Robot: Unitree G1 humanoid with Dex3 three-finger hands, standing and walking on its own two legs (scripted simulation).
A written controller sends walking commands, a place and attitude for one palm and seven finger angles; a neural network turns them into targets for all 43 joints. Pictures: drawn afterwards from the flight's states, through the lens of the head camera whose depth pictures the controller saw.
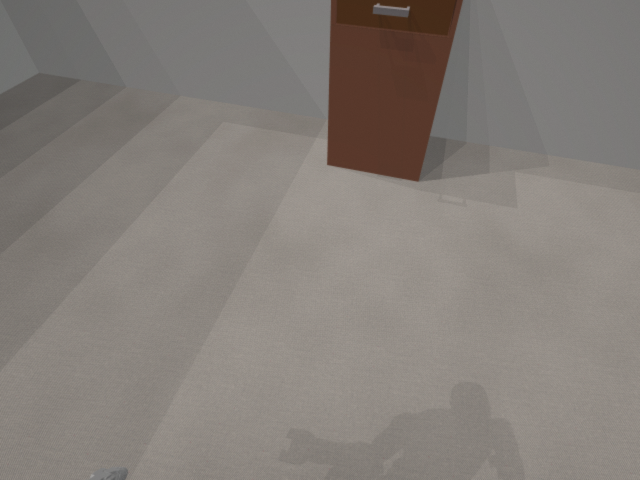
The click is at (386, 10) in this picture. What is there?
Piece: drawer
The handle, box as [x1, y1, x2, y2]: [373, 3, 409, 16]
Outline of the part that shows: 373,6 373,13 399,16 408,15 408,6 406,8 381,6 379,3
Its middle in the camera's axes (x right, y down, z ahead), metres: +0.26 -0.85 +1.43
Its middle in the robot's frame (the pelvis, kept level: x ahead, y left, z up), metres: +1.65 -0.18 +0.01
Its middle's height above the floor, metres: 0.78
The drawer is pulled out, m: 0.00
